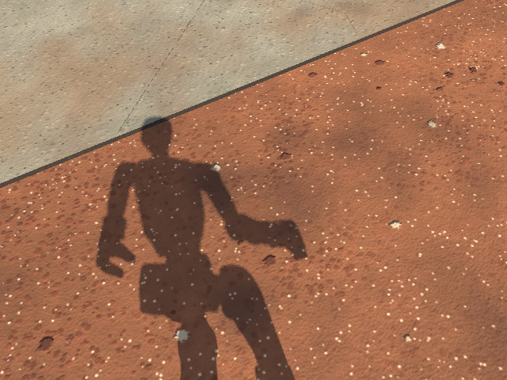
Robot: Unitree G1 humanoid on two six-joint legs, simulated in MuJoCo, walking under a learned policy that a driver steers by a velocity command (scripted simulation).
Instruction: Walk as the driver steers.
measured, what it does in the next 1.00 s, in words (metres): walks ahead: left foot, then right foot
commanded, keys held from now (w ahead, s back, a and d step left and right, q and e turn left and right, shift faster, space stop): no key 0.44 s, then w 0.02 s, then w+e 0.54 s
